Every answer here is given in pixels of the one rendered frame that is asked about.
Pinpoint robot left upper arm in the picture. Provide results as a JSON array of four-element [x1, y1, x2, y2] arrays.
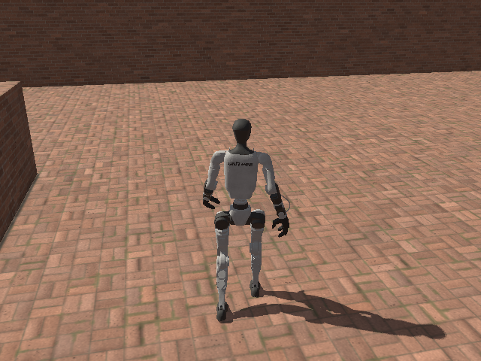
[[205, 150, 226, 190]]

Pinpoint right robot shin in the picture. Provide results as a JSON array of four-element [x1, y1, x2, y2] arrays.
[[251, 242, 262, 287]]

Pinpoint robot left forearm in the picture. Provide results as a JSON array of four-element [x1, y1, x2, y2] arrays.
[[203, 180, 213, 201]]

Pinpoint left robot hand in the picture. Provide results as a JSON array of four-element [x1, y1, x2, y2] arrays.
[[203, 196, 220, 209]]

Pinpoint right robot hand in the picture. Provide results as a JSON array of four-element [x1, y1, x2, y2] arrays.
[[272, 216, 289, 237]]

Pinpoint left robot foot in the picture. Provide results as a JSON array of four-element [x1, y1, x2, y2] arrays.
[[216, 302, 228, 321]]

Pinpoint robot right forearm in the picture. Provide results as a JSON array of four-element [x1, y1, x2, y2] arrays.
[[270, 183, 287, 219]]

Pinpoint robot right upper arm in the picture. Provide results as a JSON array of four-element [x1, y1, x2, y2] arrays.
[[257, 152, 277, 195]]

